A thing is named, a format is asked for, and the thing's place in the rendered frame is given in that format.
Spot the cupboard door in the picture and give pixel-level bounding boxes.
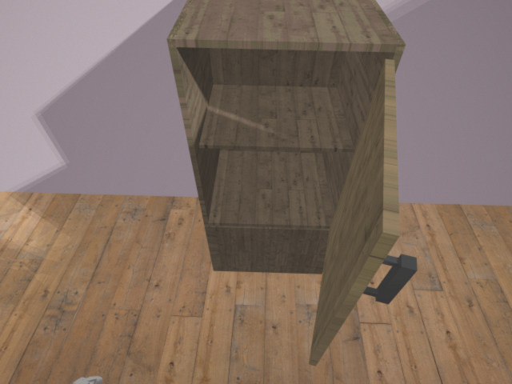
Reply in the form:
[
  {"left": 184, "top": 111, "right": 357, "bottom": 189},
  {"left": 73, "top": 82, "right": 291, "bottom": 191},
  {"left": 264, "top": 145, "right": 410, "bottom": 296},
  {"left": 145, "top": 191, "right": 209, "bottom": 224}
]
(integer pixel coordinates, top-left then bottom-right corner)
[{"left": 309, "top": 59, "right": 400, "bottom": 366}]

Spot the handle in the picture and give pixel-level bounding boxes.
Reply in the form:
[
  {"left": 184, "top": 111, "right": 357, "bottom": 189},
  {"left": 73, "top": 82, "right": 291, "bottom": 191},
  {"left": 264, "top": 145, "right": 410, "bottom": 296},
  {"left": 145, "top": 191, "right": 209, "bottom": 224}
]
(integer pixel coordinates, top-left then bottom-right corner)
[{"left": 363, "top": 254, "right": 418, "bottom": 305}]

